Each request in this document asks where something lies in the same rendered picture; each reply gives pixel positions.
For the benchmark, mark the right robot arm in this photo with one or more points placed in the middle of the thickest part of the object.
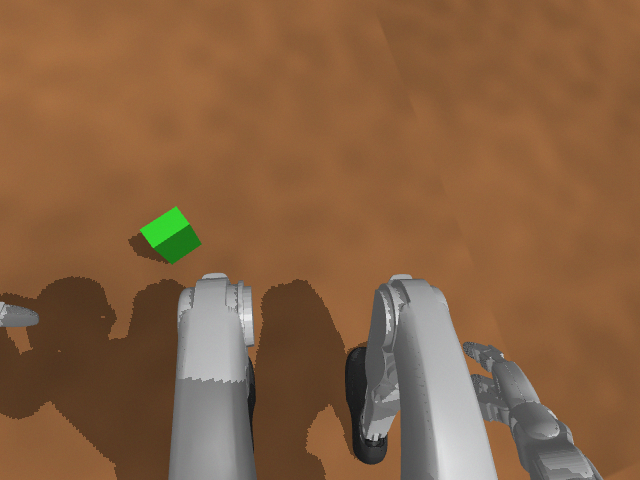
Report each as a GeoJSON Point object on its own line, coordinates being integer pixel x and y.
{"type": "Point", "coordinates": [545, 445]}

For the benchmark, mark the left robot hand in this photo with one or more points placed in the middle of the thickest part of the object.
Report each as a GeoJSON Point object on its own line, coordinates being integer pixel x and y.
{"type": "Point", "coordinates": [16, 316]}

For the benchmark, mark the right robot hand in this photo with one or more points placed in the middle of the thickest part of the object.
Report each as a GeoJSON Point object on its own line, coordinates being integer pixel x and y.
{"type": "Point", "coordinates": [508, 388]}

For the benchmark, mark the carton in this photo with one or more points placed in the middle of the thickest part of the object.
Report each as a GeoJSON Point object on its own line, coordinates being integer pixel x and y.
{"type": "Point", "coordinates": [171, 235]}

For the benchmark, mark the right robot foot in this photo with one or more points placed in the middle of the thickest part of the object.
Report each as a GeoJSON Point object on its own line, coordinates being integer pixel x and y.
{"type": "Point", "coordinates": [368, 451]}

